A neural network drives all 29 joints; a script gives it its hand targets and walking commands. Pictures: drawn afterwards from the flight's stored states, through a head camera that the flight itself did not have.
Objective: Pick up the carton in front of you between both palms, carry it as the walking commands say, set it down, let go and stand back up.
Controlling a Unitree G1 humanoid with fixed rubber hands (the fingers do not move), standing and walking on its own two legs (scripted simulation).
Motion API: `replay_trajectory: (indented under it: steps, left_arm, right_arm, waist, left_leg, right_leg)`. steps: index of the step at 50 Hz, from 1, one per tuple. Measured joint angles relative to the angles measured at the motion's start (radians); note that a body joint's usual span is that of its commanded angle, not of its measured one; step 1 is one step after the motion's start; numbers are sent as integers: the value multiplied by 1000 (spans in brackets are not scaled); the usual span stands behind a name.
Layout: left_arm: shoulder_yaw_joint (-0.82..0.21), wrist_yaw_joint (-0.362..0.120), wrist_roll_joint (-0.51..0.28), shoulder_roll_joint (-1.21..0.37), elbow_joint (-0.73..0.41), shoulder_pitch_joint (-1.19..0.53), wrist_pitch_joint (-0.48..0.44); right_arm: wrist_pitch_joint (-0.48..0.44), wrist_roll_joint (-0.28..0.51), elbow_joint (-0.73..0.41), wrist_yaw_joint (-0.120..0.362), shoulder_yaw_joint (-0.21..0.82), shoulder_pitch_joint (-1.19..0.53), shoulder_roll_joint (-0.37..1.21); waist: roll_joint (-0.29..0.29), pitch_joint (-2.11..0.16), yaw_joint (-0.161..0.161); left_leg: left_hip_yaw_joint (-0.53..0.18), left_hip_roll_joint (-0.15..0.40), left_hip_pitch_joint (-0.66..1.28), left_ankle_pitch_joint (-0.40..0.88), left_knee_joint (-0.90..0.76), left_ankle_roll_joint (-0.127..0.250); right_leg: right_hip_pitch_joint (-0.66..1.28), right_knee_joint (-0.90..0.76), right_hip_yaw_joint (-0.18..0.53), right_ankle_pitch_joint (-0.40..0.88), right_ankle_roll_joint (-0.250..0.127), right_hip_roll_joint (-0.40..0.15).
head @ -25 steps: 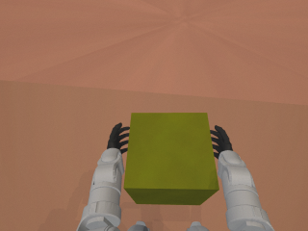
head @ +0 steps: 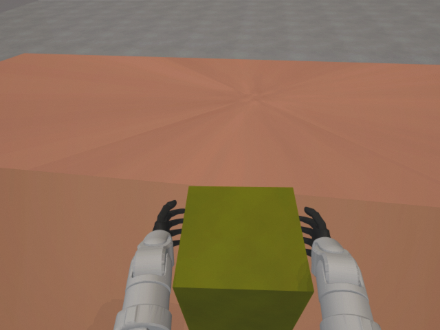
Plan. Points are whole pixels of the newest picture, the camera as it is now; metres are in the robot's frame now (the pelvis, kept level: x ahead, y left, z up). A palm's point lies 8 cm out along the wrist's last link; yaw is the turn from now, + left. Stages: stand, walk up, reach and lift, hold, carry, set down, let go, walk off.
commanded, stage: reach and lift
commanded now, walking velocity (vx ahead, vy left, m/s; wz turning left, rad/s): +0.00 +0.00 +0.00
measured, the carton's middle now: (239, 262) +0.29 +0.00 -0.05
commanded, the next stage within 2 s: hold in 0.86 s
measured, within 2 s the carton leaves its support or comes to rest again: neither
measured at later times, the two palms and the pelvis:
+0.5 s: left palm (163, 231) +0.31 +0.14 +0.04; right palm (321, 236) +0.30 -0.15 +0.03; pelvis +0.01 -0.01 +0.01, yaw +0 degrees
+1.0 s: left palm (158, 229) +0.30 +0.15 +0.06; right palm (321, 235) +0.29 -0.15 +0.05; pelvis +0.01 +0.00 +0.01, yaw +0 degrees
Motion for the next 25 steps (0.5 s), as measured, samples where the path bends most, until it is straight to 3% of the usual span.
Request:
replay_trajectory:
  steps: [13,25]
  left_arm:
    - [18,-8,3,-9,-41,-28,3]
    - [-39,-14,-4,7,-92,25,37]
  right_arm:
    - [8,-3,-37,7,-3,-33,1]
    - [46,11,-97,-6,56,23,-5]
  waist:
    - [6,45,5]
    - [4,41,4]
  left_leg:
    - [-4,5,18,17,-24,-7]
    - [-12,11,75,24,-80,-9]
  right_leg:
    - [14,-14,-3,12,-5,4]
    - [76,-76,-10,20,-9,6]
